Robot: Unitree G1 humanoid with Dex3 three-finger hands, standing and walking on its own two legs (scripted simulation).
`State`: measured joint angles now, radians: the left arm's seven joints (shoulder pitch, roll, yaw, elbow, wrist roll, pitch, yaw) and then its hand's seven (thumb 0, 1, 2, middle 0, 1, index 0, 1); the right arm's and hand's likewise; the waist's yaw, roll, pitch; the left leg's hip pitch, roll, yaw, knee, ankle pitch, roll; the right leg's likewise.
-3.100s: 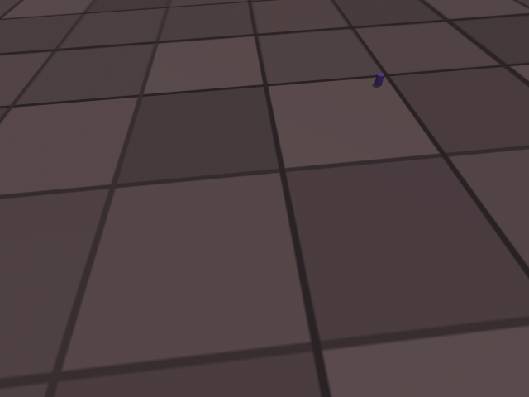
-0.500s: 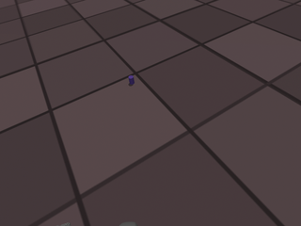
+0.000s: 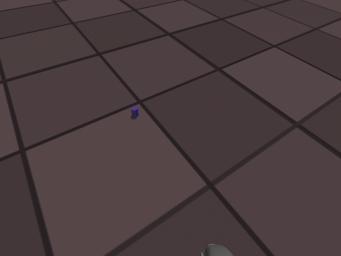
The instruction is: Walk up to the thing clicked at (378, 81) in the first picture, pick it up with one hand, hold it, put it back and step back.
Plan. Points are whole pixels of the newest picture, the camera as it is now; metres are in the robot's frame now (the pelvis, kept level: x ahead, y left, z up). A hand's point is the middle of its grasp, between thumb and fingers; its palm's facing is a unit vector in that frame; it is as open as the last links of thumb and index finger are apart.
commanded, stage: walk up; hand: left
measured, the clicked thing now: (134, 111) +1.28 +0.28 -0.74
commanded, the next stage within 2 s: none
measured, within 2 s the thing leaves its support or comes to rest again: neither
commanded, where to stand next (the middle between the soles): +0.91 +0.02 m, yaw +2 degrees
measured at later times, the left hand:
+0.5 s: hand (105, 200) +0.30 +0.21 -0.11, palm faces +0.02 -0.92 -0.40, open 7.4 cm
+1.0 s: hand (95, 162) +0.45 +0.28 -0.16, palm faces +0.04 -0.94 -0.32, open 7.4 cm
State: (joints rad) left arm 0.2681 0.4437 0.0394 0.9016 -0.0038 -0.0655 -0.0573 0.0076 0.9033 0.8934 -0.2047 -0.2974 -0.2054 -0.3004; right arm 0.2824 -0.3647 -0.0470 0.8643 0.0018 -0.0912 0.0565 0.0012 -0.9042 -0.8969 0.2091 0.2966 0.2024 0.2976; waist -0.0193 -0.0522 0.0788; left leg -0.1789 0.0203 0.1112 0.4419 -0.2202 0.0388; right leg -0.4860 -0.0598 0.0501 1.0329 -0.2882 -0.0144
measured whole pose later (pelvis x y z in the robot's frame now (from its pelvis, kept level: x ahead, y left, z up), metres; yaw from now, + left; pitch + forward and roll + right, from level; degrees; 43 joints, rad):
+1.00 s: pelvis +0.42 +0.00 +0.00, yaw +4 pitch -4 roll +0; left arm 0.31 0.42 0.04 0.90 0.00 -0.05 -0.04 0.01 0.90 0.89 -0.21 -0.30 -0.21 -0.30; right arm 0.26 -0.37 -0.04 0.84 0.00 -0.08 0.05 0.00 -0.90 -0.90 0.21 0.30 0.20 0.30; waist 0.00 -0.05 0.09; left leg -0.22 0.02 0.07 0.49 -0.21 0.04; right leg -0.44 -0.04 0.05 1.08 -0.34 -0.02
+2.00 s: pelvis +0.73 +0.03 +0.00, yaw +3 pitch -4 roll -1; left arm 0.29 0.44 0.04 0.90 0.00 -0.04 -0.04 0.01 0.90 0.89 -0.20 -0.30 -0.21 -0.30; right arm 0.33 -0.37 -0.04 0.86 -0.01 -0.07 0.04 0.00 -0.90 -0.90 0.21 0.30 0.20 0.30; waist -0.02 -0.06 0.10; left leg -0.19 0.02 0.09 0.49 -0.24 0.04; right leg -0.49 -0.06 0.04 1.00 -0.30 -0.02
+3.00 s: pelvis +0.84 +0.03 -0.01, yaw +1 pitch -3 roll -1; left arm 0.20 0.38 0.01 1.09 0.01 0.00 -0.02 0.01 0.90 0.89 -0.20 -0.30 -0.21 -0.30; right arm 0.14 -0.37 -0.01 1.02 -0.01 -0.02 0.01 0.00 -0.90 -0.90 0.21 0.30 0.20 0.30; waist 0.01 0.01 0.06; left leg -0.28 0.04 0.05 0.55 -0.22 0.00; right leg -0.19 -0.04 0.01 0.53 -0.30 0.03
